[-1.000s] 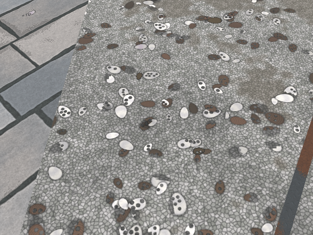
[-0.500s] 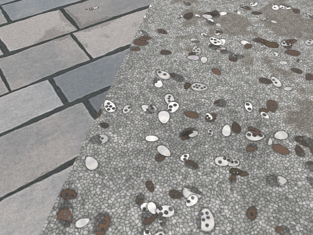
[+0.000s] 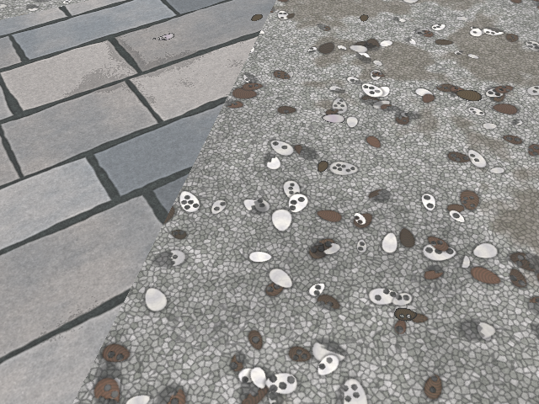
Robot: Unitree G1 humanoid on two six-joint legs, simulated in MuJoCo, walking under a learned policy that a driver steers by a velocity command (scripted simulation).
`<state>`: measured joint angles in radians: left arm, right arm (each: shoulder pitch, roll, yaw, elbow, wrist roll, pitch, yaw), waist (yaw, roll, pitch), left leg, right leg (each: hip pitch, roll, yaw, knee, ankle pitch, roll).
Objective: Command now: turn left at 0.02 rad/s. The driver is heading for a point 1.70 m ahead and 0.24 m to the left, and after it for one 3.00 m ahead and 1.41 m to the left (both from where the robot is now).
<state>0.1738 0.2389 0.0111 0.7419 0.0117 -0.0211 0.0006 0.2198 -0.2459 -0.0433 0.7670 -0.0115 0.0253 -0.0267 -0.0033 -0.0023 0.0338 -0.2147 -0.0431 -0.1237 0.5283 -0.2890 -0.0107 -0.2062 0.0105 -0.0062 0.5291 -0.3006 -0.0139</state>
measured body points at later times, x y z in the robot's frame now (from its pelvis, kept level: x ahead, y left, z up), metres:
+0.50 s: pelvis +0.07 +0.04 +0.00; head +0.08 +0.06 +0.45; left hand +0.11 +0.32 -0.14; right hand +0.17 -0.24 -0.11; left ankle +0.07 +0.14 -0.74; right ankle -0.01 -0.10 -0.71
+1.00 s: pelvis +0.33 +0.00 -0.02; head +0.37 +0.00 +0.43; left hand +0.54 +0.24 -0.10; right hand +0.30 -0.27 -0.15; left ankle +0.12 +0.14 -0.66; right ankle +0.43 -0.08 -0.73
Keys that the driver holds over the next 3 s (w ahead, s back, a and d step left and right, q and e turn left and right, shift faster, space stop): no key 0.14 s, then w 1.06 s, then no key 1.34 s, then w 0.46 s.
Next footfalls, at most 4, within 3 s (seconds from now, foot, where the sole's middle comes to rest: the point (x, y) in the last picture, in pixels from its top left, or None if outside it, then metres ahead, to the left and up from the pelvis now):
0.46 left None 0.11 0.14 -0.77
0.92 right None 0.47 -0.09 -0.77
1.42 left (231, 319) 0.74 0.13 -0.77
1.72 right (323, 342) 0.67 -0.11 -0.77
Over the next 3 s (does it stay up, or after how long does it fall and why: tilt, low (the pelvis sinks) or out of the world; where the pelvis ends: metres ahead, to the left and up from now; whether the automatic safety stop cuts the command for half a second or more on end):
stays up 0.78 0.04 0.01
